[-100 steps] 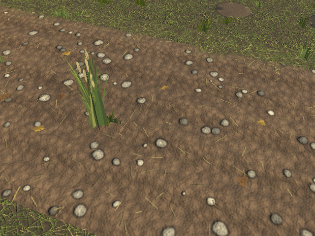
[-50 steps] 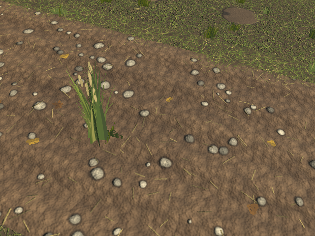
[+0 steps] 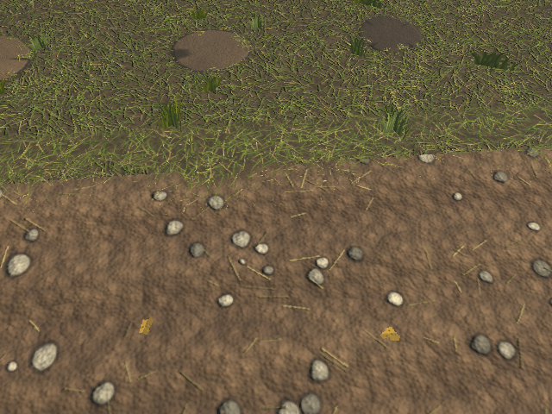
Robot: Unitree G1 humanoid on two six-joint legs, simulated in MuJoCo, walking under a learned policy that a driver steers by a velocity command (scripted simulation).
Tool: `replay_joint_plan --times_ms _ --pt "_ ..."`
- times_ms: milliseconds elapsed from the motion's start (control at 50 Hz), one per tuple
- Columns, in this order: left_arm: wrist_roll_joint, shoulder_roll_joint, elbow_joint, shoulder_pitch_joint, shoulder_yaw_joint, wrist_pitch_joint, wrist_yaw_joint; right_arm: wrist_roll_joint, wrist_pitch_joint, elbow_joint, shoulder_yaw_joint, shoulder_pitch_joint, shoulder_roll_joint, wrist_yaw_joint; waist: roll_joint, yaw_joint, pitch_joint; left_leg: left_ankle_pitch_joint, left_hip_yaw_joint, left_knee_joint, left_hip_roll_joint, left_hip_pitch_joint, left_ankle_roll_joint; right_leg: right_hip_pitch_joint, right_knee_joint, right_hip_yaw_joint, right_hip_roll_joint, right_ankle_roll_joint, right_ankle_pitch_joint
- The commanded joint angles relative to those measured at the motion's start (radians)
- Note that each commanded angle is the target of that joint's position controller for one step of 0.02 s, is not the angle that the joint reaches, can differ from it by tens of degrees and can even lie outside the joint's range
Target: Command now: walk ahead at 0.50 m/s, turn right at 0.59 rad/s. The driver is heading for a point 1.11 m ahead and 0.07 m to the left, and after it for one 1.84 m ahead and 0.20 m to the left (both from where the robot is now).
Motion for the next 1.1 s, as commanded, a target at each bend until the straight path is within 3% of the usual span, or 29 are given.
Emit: replay_joint_plan --times_ms 20,80,120,220,260,320,360,380,400,420,440,460,480,500,540,600,720,800,860,900,920,940,960,980,1000,1020,1040,1060,1100 --pt "0.021 0.05 -0.069 0.022 0.008 0.017 -0.025 0.008 -0.016 -0.008 -0.024 0.125 -0.082 -0.003 0.11 -0.049 -0.052 0.027 -0.301 -0.314 0.285 0.231 0.103 -0.253 0.058 0.008 -0.123 0.019 0.076" --pt "0.024 0.024 -0.095 -0.02 0.0 0.032 -0.041 0.023 -0.049 0.027 -0.026 0.187 -0.087 0.012 0.124 -0.042 -0.054 0.203 -0.207 -0.34 0.272 0.229 0.122 -0.286 0.025 0.007 -0.119 0.023 0.116" --pt "0.026 0.017 -0.117 -0.082 -0.005 0.032 -0.048 0.022 -0.055 0.044 -0.028 0.215 -0.094 0.016 0.119 -0.048 -0.038 0.226 -0.157 -0.366 0.268 0.244 0.134 -0.347 -0.024 0.014 -0.121 0.03 0.176" --pt "0.025 -0.008 -0.177 -0.277 -0.032 0.017 -0.06 0.027 -0.049 0.082 -0.026 0.269 -0.101 0.023 0.114 -0.079 0.001 0.301 -0.025 -0.388 0.215 0.25 0.119 -0.324 -0.34 -0.068 -0.119 0.051 0.34" --pt "0.024 -0.016 -0.198 -0.348 -0.044 0.011 -0.064 0.029 -0.045 0.103 -0.029 0.31 -0.119 0.02 0.117 -0.1 0.007 0.334 -0.011 -0.385 0.225 0.272 0.118 -0.277 -0.443 -0.123 -0.122 0.045 0.351" --pt "0.026 0.0 -0.217 -0.395 -0.046 0.004 -0.056 0.027 -0.031 0.138 -0.032 0.368 -0.14 0.015 0.122 -0.111 0.015 0.419 -0.023 -0.34 0.265 0.371 0.118 -0.251 -0.531 -0.152 -0.116 0.016 0.277" --pt "0.031 0.013 -0.207 -0.361 -0.041 -0.003 -0.046 0.026 -0.018 0.153 -0.034 0.374 -0.154 0.011 0.133 -0.086 -0.008 0.615 -0.011 -0.244 0.275 0.422 0.11 -0.171 -0.585 -0.172 -0.08 -0.016 0.196" --pt "0.035 0.021 -0.177 -0.273 -0.035 -0.011 -0.04 0.029 -0.011 0.16 -0.034 0.372 -0.158 0.009 0.129 -0.044 -0.057 0.728 0.009 -0.128 0.261 0.428 0.098 -0.055 -0.638 -0.184 -0.048 -0.036 0.196" --pt "0.046 0.044 -0.121 -0.12 -0.022 -0.023 -0.03 0.035 -0.005 0.161 -0.028 0.37 -0.146 0.008 0.096 0.019 -0.147 0.707 0.046 0.049 0.224 0.362 0.078 0.157 -0.688 -0.178 -0.038 -0.061 0.238" --pt "0.066 0.116 -0.084 0.056 0.0 -0.03 -0.016 0.039 -0.007 0.121 -0.015 0.348 -0.111 0.008 0.009 0.088 -0.27 0.389 0.071 0.317 0.185 0.162 0.055 0.419 -0.7 0.035 -0.235 -0.111 0.156" --pt "0.058 0.216 -0.076 0.091 0.024 -0.023 -0.005 0.056 -0.007 0.081 0.005 0.431 -0.01 0.02 -0.235 0.036 -0.362 -0.336 0.08 0.657 0.003 -0.21 0.014 0.66 -0.798 0.516 -0.519 -0.236 0.153" --pt "0.013 0.187 -0.079 0.069 0.025 -0.013 -0.001 0.03 0.002 0.091 -0.028 0.353 -0.127 0.009 -0.081 0.05 -0.306 -0.336 -0.065 0.743 0.031 -0.298 0.026 0.589 -0.826 0.525 -0.488 -0.226 0.196" --pt "0.005 0.135 -0.076 -0.007 0.009 -0.016 -0.002 0.033 -0.003 0.069 -0.029 0.289 -0.115 0.013 -0.057 0.011 -0.174 -0.252 -0.085 0.73 0.07 -0.326 0.035 0.472 -0.84 0.367 -0.439 -0.2 0.271" --pt "0.007 0.081 -0.075 -0.056 -0.005 -0.023 -0.007 0.036 -0.008 0.072 -0.023 0.274 -0.093 0.017 -0.026 -0.023 -0.108 -0.192 -0.085 0.668 0.098 -0.288 0.034 0.354 -0.878 0.268 -0.389 -0.168 0.351" --pt "0.001 0.03 -0.066 -0.104 -0.019 -0.035 -0.005 0.015 0.015 0.096 -0.021 0.305 -0.071 0.025 -0.044 -0.082 -0.062 -0.148 -0.078 0.59 0.124 -0.189 0.015 0.215 -0.939 0.14 -0.311 -0.117 0.399" --pt "-0.008 0.046 -0.032 -0.056 -0.014 -0.055 -0.004 0.004 0.038 0.095 -0.024 0.281 -0.052 0.042 -0.034 -0.1 -0.042 -0.089 -0.058 0.551 0.124 -0.191 -0.008 0.181 -0.993 0.08 -0.29 -0.13 0.462" --pt "-0.009 0.052 0.023 0.042 -0.015 -0.055 -0.005 0.008 0.04 0.026 -0.017 0.044 -0.044 0.047 -0.026 -0.056 0.025 0.11 -0.029 0.324 0.137 -0.31 -0.039 0.229 -1.033 -0.003 -0.26 -0.123 0.51" --pt "-0.003 0.066 0.06 0.11 -0.016 -0.055 -0.001 0.012 0.034 -0.013 -0.005 -0.081 -0.039 0.046 -0.03 -0.019 0.044 0.167 0.003 0.168 0.105 -0.288 -0.018 0.304 -1.014 -0.032 -0.271 -0.112 0.592" --pt "0.005 0.079 0.086 0.133 -0.015 -0.05 0.008 0.012 0.027 -0.037 -0.006 -0.127 -0.052 0.043 -0.034 -0.016 0.057 0.114 0.011 0.095 0.083 -0.274 0.017 0.39 -0.974 -0.031 -0.303 -0.105 0.669" --pt "0.008 0.092 0.093 0.109 -0.013 -0.048 0.014 0.012 0.02 -0.032 -0.011 -0.09 -0.062 0.037 -0.04 -0.046 0.039 0.042 0.027 0.05 0.048 -0.184 0.05 0.417 -0.899 -0.048 -0.31 -0.088 0.848" --pt "0.01 0.103 0.095 0.094 -0.011 -0.047 0.016 0.012 0.016 -0.011 -0.018 -0.022 -0.075 0.03 -0.049 -0.078 0.0 0.004 0.04 0.032 0.015 -0.087 0.068 0.421 -0.814 -0.06 -0.305 -0.074 0.987" --pt "0.009 0.109 0.098 0.076 -0.01 -0.042 0.015 0.008 0.008 0.035 -0.029 0.113 -0.089 0.021 -0.033 -0.14 -0.071 0.018 0.058 -0.026 -0.02 0.07 0.089 0.404 -0.651 -0.086 -0.277 -0.058 1.055" --pt "0.004 0.094 0.09 0.074 -0.016 -0.041 0.015 -0.009 -0.002 0.091 -0.046 0.289 -0.13 0.01 -0.002 -0.203 -0.175 0.04 -0.002 -0.042 0.035 0.326 0.122 0.267 -0.431 -0.114 -0.235 -0.04 0.904" --pt "-0.032 0.0 0.054 0.154 -0.039 -0.044 0.006 -0.033 -0.007 0.108 -0.078 0.419 -0.251 0.001 0.193 -0.197 -0.329 -0.052 -0.415 -0.068 0.337 0.656 0.23 -0.072 -0.043 -0.174 -0.107 0.007 0.441" --pt "-0.02 0.038 0.067 0.164 -0.024 -0.044 0.005 0.004 0.006 0.114 -0.08 0.403 -0.245 0.014 0.232 -0.178 -0.384 -0.053 -0.752 -0.227 0.44 0.683 0.283 -0.24 0.157 -0.065 0.008 0.006 -0.12" --pt "-0.003 0.067 0.049 0.083 -0.012 -0.039 0.005 0.026 0.011 0.099 -0.071 0.28 -0.21 0.017 0.132 -0.129 -0.213 -0.131 -0.611 -0.244 0.401 0.534 0.257 -0.312 0.2 -0.005 -0.068 -0.006 -0.049" --pt "0.0 0.053 0.035 0.023 -0.017 -0.044 -0.002 0.028 0.008 0.085 -0.052 0.195 -0.136 0.021 0.071 -0.108 -0.102 -0.123 -0.489 -0.284 0.364 0.386 0.235 -0.314 0.149 -0.015 -0.11 -0.008 0.029" --pt "-0.001 0.03 0.034 0.004 -0.019 -0.041 -0.006 0.026 0.003 0.09 -0.038 0.161 -0.092 0.022 0.064 -0.08 -0.039 -0.083 -0.389 -0.327 0.312 0.284 0.196 -0.28 0.076 -0.026 -0.148 -0.008 0.073" --pt "0.022 0.003 0.049 0.033 -0.024 -0.014 -0.016 0.027 -0.011 0.115 -0.026 0.159 -0.057 0.018 0.101 -0.038 -0.016 0.019 -0.269 -0.368 0.247 0.179 0.158 -0.191 0.004 -0.039 -0.173 0.011 0.112"
Next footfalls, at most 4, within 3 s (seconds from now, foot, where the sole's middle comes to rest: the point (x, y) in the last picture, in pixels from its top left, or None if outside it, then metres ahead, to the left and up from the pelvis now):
0.40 right None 0.34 -0.13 -0.77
0.96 left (292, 328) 0.67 0.02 -0.77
1.46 right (367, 254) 0.91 -0.18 -0.77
1.96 left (289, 270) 0.84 0.04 -0.77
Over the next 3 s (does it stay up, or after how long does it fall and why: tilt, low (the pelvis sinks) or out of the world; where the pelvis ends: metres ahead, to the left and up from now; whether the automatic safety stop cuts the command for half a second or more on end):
stays up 1.05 0.02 0.01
